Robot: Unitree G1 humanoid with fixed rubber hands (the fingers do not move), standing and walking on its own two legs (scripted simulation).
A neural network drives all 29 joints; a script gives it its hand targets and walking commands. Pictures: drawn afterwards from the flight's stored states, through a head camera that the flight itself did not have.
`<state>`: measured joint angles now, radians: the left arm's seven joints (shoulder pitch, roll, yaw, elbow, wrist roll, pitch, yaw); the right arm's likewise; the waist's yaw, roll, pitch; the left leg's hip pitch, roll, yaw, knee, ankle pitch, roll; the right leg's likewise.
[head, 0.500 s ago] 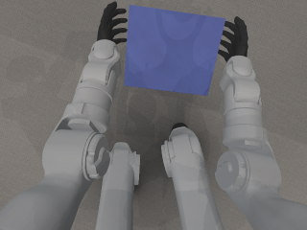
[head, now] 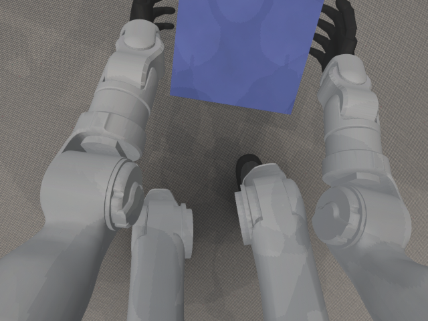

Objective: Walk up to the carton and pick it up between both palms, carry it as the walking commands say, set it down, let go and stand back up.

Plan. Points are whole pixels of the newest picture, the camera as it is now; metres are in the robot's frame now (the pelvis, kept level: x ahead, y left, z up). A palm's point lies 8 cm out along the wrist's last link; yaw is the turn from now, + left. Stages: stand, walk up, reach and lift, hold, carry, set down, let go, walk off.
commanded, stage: set down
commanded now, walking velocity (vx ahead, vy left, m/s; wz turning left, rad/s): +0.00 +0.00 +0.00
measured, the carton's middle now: (235, 48) +0.52 -0.14 -0.26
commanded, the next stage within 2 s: none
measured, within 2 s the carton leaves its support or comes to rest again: neither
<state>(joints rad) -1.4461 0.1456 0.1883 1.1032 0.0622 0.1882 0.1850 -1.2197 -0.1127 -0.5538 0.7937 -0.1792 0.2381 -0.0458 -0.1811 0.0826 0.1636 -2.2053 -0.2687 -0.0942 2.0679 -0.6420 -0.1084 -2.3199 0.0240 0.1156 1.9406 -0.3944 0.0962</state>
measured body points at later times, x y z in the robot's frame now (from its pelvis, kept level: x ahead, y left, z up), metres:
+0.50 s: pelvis +0.00 +0.01 -0.01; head +0.37 -0.04 +0.24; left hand +0.57 -0.01 -0.19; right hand +0.47 -0.29 -0.20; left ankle +0.09 +0.12 -0.38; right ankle +0.15 -0.15 -0.38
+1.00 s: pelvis +0.00 +0.01 -0.02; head +0.37 -0.04 +0.23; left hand +0.57 -0.01 -0.21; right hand +0.47 -0.29 -0.20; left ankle +0.09 +0.12 -0.38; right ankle +0.15 -0.15 -0.38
